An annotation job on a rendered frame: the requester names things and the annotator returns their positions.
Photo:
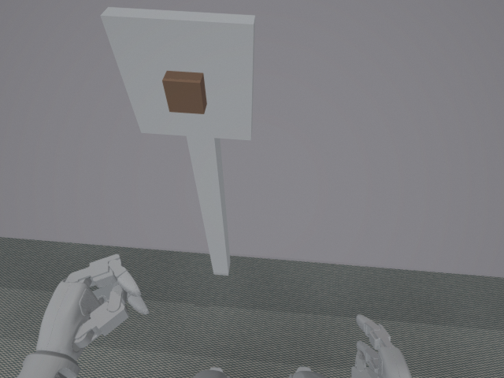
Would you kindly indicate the robot right hand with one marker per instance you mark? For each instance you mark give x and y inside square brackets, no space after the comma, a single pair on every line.
[389,362]

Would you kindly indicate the robot left hand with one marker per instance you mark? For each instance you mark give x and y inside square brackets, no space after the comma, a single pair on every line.
[64,328]

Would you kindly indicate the button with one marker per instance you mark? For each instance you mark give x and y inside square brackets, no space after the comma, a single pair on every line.
[185,92]

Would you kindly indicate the robot left forearm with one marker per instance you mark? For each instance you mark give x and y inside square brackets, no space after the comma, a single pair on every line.
[48,364]

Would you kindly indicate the panel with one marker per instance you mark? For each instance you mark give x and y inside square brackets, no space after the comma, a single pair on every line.
[148,42]

